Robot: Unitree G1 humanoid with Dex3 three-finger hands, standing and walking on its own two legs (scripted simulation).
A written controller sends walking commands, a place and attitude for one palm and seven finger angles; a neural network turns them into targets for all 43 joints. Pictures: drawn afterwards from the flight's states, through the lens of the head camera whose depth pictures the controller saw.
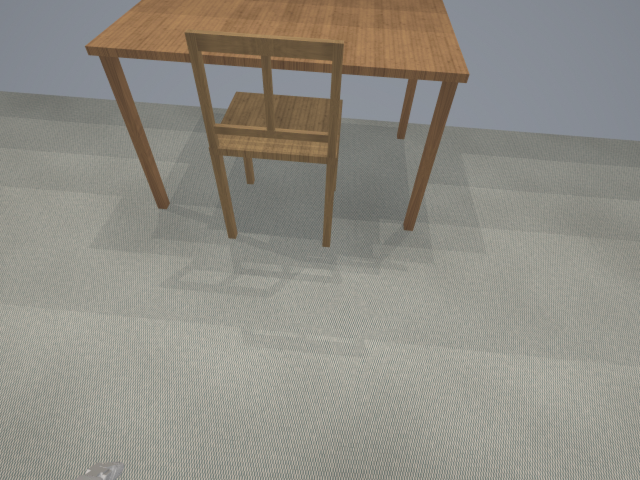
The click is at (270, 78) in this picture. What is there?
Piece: chair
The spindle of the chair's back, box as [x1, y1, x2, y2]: [261, 56, 274, 130]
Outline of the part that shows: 261,56 267,130 274,130 270,56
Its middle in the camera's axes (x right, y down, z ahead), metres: -0.16 -0.43 +1.16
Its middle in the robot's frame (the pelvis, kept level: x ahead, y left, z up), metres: +1.14 +0.21 -0.10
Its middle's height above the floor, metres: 0.66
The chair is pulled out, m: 0.00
